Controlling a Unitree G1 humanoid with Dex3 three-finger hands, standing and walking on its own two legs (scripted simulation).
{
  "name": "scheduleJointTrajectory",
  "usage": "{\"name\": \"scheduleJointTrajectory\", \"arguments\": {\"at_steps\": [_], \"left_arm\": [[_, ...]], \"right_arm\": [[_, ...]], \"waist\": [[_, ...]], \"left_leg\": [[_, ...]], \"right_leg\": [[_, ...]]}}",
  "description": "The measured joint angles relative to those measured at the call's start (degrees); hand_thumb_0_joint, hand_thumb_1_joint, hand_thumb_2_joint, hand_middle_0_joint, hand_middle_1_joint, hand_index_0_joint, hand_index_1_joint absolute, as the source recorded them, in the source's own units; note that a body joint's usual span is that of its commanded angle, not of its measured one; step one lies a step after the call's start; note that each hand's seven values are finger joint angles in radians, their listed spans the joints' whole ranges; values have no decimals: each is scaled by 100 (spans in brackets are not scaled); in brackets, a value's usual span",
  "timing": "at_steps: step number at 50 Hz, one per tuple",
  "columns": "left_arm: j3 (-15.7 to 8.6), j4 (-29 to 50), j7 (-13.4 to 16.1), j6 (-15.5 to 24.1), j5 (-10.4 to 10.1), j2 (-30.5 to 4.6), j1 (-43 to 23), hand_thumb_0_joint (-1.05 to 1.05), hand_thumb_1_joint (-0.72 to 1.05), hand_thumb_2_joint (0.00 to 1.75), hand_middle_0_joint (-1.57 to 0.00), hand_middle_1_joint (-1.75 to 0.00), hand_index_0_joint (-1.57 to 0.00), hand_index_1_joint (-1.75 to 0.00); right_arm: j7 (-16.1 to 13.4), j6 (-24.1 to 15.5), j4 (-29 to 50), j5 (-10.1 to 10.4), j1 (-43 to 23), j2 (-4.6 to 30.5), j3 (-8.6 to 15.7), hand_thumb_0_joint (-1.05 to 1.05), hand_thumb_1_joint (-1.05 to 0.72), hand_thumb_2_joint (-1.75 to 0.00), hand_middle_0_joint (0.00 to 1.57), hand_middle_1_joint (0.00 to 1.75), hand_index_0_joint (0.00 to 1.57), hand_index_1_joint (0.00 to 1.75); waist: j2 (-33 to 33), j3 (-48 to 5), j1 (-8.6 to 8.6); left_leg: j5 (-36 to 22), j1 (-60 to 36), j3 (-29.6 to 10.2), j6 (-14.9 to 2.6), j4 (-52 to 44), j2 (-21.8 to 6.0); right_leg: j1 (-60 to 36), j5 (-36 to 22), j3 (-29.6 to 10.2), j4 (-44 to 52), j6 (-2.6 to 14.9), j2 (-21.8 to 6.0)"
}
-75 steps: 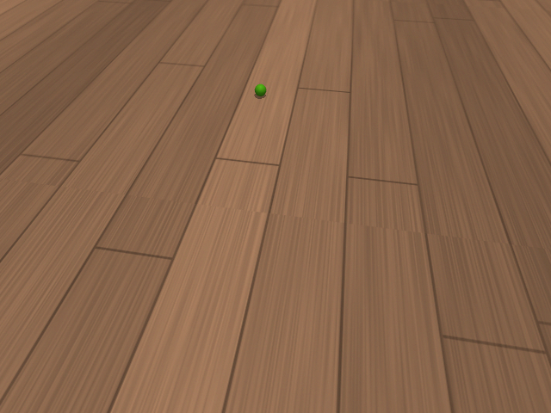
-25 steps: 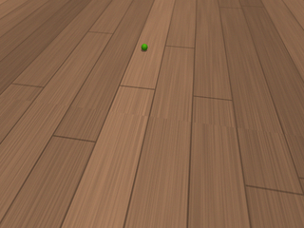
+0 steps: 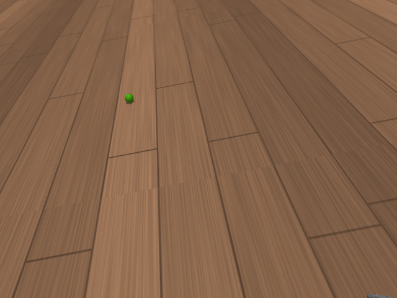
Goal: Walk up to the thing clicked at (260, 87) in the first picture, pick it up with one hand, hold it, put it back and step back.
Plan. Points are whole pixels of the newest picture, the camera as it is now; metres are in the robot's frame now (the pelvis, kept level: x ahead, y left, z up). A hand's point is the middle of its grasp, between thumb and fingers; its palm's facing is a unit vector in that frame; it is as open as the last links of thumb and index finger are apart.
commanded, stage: walk up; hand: left
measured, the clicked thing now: (129, 98) +1.86 +0.73 -0.70
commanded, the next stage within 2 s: none
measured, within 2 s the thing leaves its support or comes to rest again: neither
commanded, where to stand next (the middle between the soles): +1.54 +1.00 m, yaw -73 degrees
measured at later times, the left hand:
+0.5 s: hand (83, 186) +0.50 +0.41 -0.13, palm faces -0.36 -0.78 -0.51, open 7.4 cm
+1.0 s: hand (102, 114) +0.83 +0.43 -0.10, palm faces -0.40 -0.72 -0.57, open 7.4 cm
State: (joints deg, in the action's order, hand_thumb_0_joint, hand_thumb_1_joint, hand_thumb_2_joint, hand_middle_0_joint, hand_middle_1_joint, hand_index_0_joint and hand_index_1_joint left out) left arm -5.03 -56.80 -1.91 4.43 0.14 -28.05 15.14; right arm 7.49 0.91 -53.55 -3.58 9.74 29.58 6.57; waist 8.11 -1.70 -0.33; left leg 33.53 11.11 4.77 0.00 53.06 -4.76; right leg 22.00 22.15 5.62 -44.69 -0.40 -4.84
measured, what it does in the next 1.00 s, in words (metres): walks ahead, turning right: left foot, then right foot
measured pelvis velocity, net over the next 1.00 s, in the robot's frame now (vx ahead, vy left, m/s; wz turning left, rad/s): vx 0.62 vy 0.20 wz -0.54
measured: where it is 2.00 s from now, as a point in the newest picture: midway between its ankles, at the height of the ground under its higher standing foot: (153, 168)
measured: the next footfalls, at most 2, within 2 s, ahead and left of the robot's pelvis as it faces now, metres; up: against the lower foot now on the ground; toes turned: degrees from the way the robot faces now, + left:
left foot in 0.36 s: +0.46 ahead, +0.21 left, +0.00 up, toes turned -13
right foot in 0.80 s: +0.58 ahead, +0.01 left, +0.00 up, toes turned -37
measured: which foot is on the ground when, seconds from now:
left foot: up 0.00-0.34, down 0.36-0.82, up 0.84-1.00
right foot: down 0.00-0.38, up 0.40-0.78, down 0.80-1.00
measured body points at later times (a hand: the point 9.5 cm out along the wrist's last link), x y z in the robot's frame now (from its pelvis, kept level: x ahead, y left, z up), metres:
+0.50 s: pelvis +0.31 +0.14 +0.01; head +0.37 +0.13 +0.45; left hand +0.51 +0.45 -0.10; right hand +0.30 -0.21 -0.08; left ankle +0.42 +0.22 -0.71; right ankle +0.16 -0.01 -0.61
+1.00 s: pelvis +0.62 +0.20 +0.01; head +0.62 +0.16 +0.46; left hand +0.85 +0.47 -0.06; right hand +0.58 -0.14 -0.10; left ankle +0.73 +0.33 -0.61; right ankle +0.55 +0.04 -0.71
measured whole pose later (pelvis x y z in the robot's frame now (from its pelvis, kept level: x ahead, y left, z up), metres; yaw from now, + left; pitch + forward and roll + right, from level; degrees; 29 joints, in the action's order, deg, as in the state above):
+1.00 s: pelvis +0.62 +0.20 +0.01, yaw -31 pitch -2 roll -3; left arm -2.6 -49.8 6.3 3.8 -0.1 -24.1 17.9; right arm 6.6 3.8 -39.4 -2.8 10.4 25.3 4.9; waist 7.5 4.0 -0.6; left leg 23.1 37.3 -7.2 3.6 75.8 -6.0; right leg 17.7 17.2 4.9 -36.6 1.5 -4.8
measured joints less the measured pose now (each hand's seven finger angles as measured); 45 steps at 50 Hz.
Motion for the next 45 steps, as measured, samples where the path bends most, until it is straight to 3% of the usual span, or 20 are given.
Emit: {"name": "scheduleJointTrajectory", "arguments": {"at_steps": [2, 4, 11, 16, 18, 20, 21, 23, 25, 28, 32, 38, 39, 41, 43, 45], "left_arm": [[50, 84, 122, 28, -6, 146, 171, 0, 90, 89, -20, -30, -20, -30], [158, 86, 195, 11, -17, 298, 388, 0, 90, 89, -20, -30, -20, -30], [337, 3, 241, 85, -45, 574, 941, 1, 90, 89, -21, -30, -21, -30], [295, 160, 288, 135, 19, 446, 1008, 1, 89, 89, -21, -30, -21, -30], [249, 214, 337, 86, 64, 277, 937, 1, 89, 89, -21, -30, -22, -30], [161, 205, 429, -45, 94, -10, 538, 1, 89, 89, -21, -30, -21, -30], [136, 250, 495, -88, 75, -102, 343, 1, 90, 89, -21, -30, -21, -30], [157, 367, 599, -90, 15, -175, 37, 1, 90, 89, -21, -30, -21, -30], [198, 461, 558, -49, -63, -175, -139, 1, 90, 89, -20, -30, -21, -30], [234, 564, 436, -38, -139, -144, -178, 1, 91, 89, -20, -30, -21, -30], [213, 549, 361, -153, -114, -160, -143, 0, 90, 89, -20, -30, -21, -30], [164, 634, 308, -267, -128, 3, -213, 0, 90, 89, -20, -30, -21, -30], [160, 690, 305, -240, -129, 10, -212, 0, 90, 89, -20, -30, -21, -30], [105, 806, 380, -139, -122, 62, -223, 0, 90, 89, -20, -30, -21, -30], [96, 975, 529, -98, -97, 95, -196, 0, 90, 89, -20, -30, -21, -30], [142, 1000, 707, -122, -138, 117, -162, 0, 90, 89, -21, -30, -21, -30]], "right_arm": [[70, 38, 27, 21, -116, 9, -72, 2, -91, -90, 20, 30, 20, 30], [128, 12, 151, 66, -302, -38, -157, 2, -91, -90, 20, 30, 20, 30], [357, -2, 910, 50, -637, -143, -266, 1, -91, -90, 20, 30, 21, 30], [380, 66, 1119, 44, -636, 22, -138, 1, -90, -90, 20, 30, 21, 30], [348, 37, 1181, 55, -547, 65, -45, 1, -90, -90, 20, 30, 21, 30], [206, -60, 1185, 53, -472, -157, 56, 1, -91, -90, 20, 30, 20, 30], [137, -113, 1208, 71, -387, -245, 29, 1, -91, -90, 20, 30, 20, 30], [24, -97, 1099, 171, -215, -418, -36, 1, -91, -90, 20, 30, 20, 30], [-52, 4, 961, 182, -26, -557, -69, 1, -91, -90, 20, 30, 21, 30], [-117, 22, 909, 144, 341, -571, -59, 1, -90, -90, 20, 30, 21, 30], [-176, -41, 924, 94, 821, -460, 20, 1, -90, -90, 20, 30, 21, 30], [-137, 84, 963, -16, 1116, -295, 91, 1, -90, -90, 20, 30, 21, 30], [-143, 100, 990, -14, 1125, -310, 91, 1, -90, -90, 20, 30, 21, 30], [-190, 158, 977, -16, 1025, -384, 82, 1, -90, -90, 20, 30, 20, 30], [-238, 242, 1027, -35, 853, -528, 5, 2, -91, -90, 20, 30, 20, 30], [-235, 291, 1115, 0, 722, -639, -97, 2, -91, -90, 20, 30, 20, 30]], "waist": [[113, 30, 117], [168, 117, 174], [-16, 331, 259], [-89, 326, 196], [-171, 326, 134], [-665, 613, -58], [-783, 745, -118], [-858, 858, -219], [-907, 843, -361], [-871, 699, -570], [-807, 490, -798], [-477, 317, -857], [-410, 320, -845], [-200, 424, -673], [-66, 558, -490], [-94, 558, -325]], "left_leg": [[-200, 670, -412, 78, 841, 258], [-588, 1299, -568, 99, 1042, 285], [-2241, 2816, -976, 183, 5, -164], [-2830, 2761, -939, 240, -1025, -308], [-2699, 2351, -796, 218, -1362, -230], [-2236, 2316, -492, 147, -848, 128], [-2047, 2287, -385, 96, -656, 166], [-1891, 2052, -223, -2, -753, 132], [-1952, 1609, -32, -64, -1299, 174], [-2015, 910, 302, -262, -2093, 303], [-1716, 130, 683, -486, -2547, 592], [-921, -582, 1086, -635, -2548, 918], [-690, -581, 1117, -590, -2289, 901], [-384, -264, 994, -276, -1041, 667], [-172, 515, 215, 294, 827, 653], [-28, 1407, -386, 631, 2445, 652]], "right_leg": [[-295, 29, -91, 265, 39, 160], [-713, -102, -253, 772, 27, 270], [-1833, -143, -996, 1976, -178, 133], [-2232, 276, -1345, 2210, -319, -113], [-2208, 630, -1430, 1826, -414, -278], [-1706, 783, -1551, 264, -160, -602], [-1270, 941, -1673, -774, 23, -449], [-332, 754, -1525, -2362, 362, -1], [390, 169, -1072, -2870, 442, 167], [1016, -438, -496, -2401, 331, 181], [1274, -600, -198, -1405, 172, 136], [1001, -1177, 223, 125, 238, -7], [800, -1228, 304, 416, 288, 31], [432, -1004, 385, 697, 327, 238], [364, -740, 409, 398, 300, 337], [210, -524, 396, 308, 436, 269]]}}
